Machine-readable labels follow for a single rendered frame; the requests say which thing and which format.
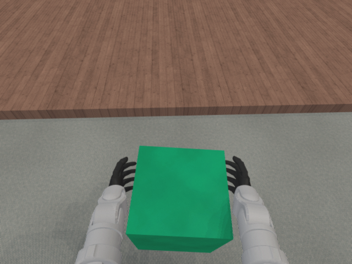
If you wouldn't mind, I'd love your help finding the right robot hand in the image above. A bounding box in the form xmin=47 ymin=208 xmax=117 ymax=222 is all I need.
xmin=225 ymin=156 xmax=251 ymax=194

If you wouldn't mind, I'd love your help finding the carton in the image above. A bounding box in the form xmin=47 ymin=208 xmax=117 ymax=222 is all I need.
xmin=126 ymin=146 xmax=233 ymax=253

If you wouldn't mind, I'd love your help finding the robot left forearm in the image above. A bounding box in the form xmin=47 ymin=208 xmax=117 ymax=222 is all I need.
xmin=75 ymin=185 xmax=128 ymax=264

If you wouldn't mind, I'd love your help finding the left robot hand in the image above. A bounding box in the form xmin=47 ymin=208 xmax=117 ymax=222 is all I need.
xmin=109 ymin=157 xmax=136 ymax=192

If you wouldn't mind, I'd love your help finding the robot right forearm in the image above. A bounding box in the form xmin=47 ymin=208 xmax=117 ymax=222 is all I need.
xmin=232 ymin=185 xmax=289 ymax=264

